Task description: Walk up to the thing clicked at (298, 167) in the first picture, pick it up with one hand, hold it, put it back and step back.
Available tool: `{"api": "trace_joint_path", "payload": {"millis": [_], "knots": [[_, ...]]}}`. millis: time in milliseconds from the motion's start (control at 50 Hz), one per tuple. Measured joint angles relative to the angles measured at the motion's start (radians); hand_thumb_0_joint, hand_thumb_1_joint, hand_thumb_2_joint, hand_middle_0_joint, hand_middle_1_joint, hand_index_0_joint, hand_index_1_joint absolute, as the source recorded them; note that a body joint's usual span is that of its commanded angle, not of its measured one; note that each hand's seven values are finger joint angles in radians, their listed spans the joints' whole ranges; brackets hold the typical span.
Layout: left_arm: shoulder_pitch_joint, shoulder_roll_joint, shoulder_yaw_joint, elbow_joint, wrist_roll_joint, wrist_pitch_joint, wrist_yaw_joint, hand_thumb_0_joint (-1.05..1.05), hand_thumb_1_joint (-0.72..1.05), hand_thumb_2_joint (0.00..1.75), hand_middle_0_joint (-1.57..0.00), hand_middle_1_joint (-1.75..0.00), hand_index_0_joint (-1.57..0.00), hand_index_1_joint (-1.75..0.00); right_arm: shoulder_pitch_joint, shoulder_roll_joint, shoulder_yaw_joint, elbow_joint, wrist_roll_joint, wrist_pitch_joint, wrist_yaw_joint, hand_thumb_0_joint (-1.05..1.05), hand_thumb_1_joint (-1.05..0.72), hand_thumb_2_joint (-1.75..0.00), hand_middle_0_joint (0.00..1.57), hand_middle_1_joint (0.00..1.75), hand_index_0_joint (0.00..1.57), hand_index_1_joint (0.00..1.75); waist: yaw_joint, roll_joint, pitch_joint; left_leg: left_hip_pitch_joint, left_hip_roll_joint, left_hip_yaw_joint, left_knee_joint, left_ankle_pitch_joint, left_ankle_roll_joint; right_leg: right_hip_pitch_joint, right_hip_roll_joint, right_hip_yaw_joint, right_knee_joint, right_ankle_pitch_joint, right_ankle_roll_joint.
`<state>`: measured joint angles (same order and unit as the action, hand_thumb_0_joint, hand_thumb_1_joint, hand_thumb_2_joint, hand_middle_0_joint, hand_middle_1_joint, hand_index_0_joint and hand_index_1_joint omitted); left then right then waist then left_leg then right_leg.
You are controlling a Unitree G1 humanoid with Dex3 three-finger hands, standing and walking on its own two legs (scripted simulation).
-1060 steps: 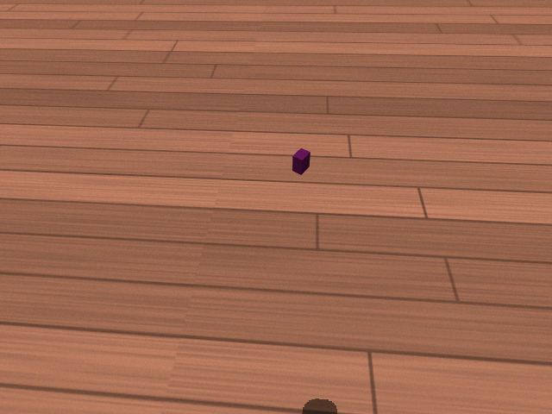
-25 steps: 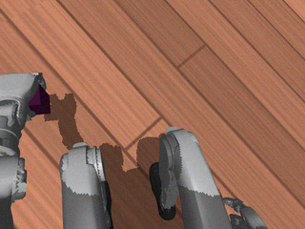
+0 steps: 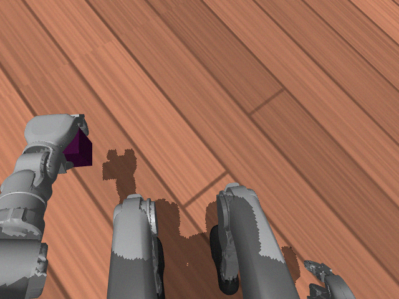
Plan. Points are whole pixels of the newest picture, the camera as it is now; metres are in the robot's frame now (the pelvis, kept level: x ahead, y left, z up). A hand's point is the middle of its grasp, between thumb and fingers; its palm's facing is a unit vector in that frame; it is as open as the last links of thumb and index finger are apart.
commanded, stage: lift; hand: left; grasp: from above
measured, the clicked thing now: (67, 149) +0.43 +0.27 -0.15
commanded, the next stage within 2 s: hold in 1.10 s
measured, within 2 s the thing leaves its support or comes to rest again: neither
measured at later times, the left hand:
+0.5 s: hand (6, 141) +0.37 +0.26 +0.08, palm faces -0.43 -0.08 -0.90, open 9.7 cm
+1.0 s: hand out of the picture +0.37 +0.24 +0.20, palm faces -0.44 -0.08 -0.89, open 9.7 cm
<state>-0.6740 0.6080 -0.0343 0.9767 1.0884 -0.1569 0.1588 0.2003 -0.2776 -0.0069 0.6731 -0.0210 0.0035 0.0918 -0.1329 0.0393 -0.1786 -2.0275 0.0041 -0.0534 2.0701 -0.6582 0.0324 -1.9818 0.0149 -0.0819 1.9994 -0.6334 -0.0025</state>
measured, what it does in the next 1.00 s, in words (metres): rises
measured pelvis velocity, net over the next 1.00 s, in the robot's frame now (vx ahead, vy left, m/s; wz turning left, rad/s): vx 0.06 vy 0.01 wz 0.05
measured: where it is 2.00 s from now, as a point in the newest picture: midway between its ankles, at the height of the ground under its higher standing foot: (190, 278)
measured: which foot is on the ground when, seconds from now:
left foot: down 0.00-1.00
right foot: down 0.00-1.00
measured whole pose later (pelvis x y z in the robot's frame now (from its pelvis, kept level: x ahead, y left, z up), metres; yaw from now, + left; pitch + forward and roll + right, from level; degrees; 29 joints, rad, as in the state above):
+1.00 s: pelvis +0.06 +0.01 +0.28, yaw +3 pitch +13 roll -2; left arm -0.33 0.41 -0.19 0.83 1.01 -0.02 0.15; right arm 0.28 -0.24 -0.03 0.72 0.05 0.00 -0.05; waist -0.07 0.03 -0.11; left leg -0.79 0.01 0.01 0.98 -0.43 0.02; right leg -0.77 0.03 0.00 0.93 -0.40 0.00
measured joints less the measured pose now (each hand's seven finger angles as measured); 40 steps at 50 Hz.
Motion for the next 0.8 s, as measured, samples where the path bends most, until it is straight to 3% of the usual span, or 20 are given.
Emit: {"api": "trace_joint_path", "payload": {"millis": [200, 400, 580, 800], "knots": [[0.116, -0.054, -0.034, -0.123, -0.032, 0.047, -0.017, -0.01, -0.18, 1.03, -0.58, -0.89, -0.65, -0.85, -0.028, 0.006, -0.021, -0.009, 0.029, 0.012, -0.042, 0.01, -0.93, -0.91, 0.20, 0.30, 0.20, 0.30, 0.033, 0.000, -0.020, 0.211, -0.002, 0.007, -0.180, 0.020, -0.006, 0.204, 0.001, 0.012, -0.171, 0.017, -0.002], [0.231, -0.104, -0.074, -0.203, -0.065, 0.103, -0.027, -0.01, -0.18, 1.02, -0.58, -0.91, -0.65, -0.85, -0.023, 0.034, -0.018, 0.003, 0.057, 0.020, -0.095, 0.01, -0.93, -0.91, 0.20, 0.30, 0.20, 0.30, 0.043, 0.000, -0.014, 0.508, 0.003, 0.018, -0.428, 0.064, -0.007, 0.495, 0.009, 0.029, -0.416, 0.066, 0.002], [0.287, -0.144, -0.119, -0.162, -0.074, 0.126, -0.029, -0.01, -0.17, 1.02, -0.58, -0.90, -0.64, -0.86, 0.024, 0.048, -0.009, 0.035, 0.072, 0.003, -0.134, 0.01, -0.93, -0.91, 0.20, 0.30, 0.20, 0.30, 0.045, -0.004, -0.011, 0.802, 0.008, 0.034, -0.678, 0.117, -0.007, 0.782, 0.016, 0.050, -0.665, 0.123, 0.004], [0.311, -0.177, -0.141, -0.124, -0.064, 0.120, -0.018, -0.01, -0.17, 1.01, -0.57, -0.90, -0.63, -0.87, 0.068, 0.032, -0.020, 0.049, 0.068, -0.011, -0.142, 0.01, -0.93, -0.91, 0.20, 0.30, 0.20, 0.30, 0.052, -0.007, 0.028, 1.060, 0.009, 0.050, -0.910, 0.176, -0.006, 1.034, 0.018, 0.071, -0.894, 0.186, 0.006]]}}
